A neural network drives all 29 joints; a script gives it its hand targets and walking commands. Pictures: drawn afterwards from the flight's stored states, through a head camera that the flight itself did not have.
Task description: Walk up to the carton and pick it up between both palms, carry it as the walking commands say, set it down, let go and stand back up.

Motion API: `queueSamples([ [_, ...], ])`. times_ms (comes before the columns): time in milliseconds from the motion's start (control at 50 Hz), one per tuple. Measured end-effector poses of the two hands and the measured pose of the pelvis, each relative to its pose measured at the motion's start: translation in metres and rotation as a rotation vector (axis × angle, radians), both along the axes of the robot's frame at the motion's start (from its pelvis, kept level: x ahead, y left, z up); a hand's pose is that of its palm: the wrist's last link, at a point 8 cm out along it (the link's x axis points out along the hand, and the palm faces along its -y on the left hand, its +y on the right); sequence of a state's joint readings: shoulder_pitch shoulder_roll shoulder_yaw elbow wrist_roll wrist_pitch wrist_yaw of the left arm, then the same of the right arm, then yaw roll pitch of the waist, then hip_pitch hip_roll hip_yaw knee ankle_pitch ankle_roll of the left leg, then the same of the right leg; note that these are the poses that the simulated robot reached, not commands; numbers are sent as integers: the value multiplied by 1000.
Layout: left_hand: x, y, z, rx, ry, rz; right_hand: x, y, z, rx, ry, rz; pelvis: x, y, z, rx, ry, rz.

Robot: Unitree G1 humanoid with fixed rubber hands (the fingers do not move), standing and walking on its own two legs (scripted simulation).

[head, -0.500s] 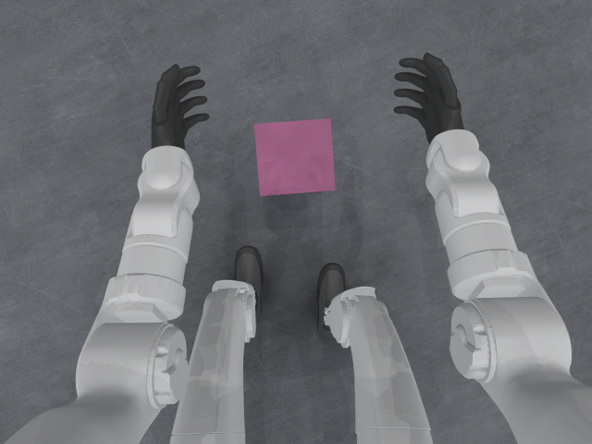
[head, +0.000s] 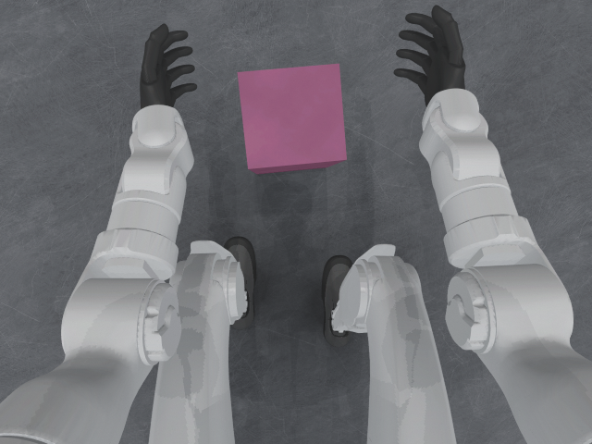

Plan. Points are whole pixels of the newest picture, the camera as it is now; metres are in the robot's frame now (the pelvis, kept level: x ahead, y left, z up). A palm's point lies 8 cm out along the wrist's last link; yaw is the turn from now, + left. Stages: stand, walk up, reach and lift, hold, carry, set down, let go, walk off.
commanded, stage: reach and lift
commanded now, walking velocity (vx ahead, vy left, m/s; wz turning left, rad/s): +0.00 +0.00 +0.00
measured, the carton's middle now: (290, 129) +0.49 +0.02 -0.39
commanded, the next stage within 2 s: none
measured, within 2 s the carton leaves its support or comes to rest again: neither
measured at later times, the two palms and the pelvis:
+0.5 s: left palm (187, 112) +0.49 +0.18 -0.28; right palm (402, 115) +0.50 -0.15 -0.27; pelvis -0.01 +0.00 -0.10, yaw +0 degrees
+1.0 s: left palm (189, 106) +0.50 +0.18 -0.30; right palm (396, 111) +0.51 -0.15 -0.30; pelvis -0.01 +0.00 -0.12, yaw +0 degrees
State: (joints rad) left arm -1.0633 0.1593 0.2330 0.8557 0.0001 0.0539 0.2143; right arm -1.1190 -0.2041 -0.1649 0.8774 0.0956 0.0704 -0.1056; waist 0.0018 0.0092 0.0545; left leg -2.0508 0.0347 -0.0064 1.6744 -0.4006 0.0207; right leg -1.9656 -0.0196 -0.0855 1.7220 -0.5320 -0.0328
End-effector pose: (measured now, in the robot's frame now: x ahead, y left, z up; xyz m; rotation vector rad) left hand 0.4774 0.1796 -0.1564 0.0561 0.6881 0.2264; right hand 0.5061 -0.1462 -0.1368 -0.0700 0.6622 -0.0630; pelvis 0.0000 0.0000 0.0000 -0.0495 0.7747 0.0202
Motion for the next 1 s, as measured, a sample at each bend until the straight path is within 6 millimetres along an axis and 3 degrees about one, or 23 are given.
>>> queueSamples([
  [260,-6,3,-76,-8,39,12,-6,-9,-73,25,33,-46,-10,0,-57,0,-57,-8],
  [420,7,-4,-108,-13,47,6,-8,-6,-115,38,58,-36,-14,-1,-83,9,-73,-13],
  [620,21,8,-143,20,90,-1,-7,1,-162,34,75,20,-14,-4,-112,27,-67,-16],
  [740,28,9,-145,11,59,3,2,-10,-164,25,44,12,-14,-5,-120,29,-76,-17],
  [1000,27,3,-147,-4,66,-4,4,-1,-162,39,36,27,-14,-4,-120,28,-79,-18],
])
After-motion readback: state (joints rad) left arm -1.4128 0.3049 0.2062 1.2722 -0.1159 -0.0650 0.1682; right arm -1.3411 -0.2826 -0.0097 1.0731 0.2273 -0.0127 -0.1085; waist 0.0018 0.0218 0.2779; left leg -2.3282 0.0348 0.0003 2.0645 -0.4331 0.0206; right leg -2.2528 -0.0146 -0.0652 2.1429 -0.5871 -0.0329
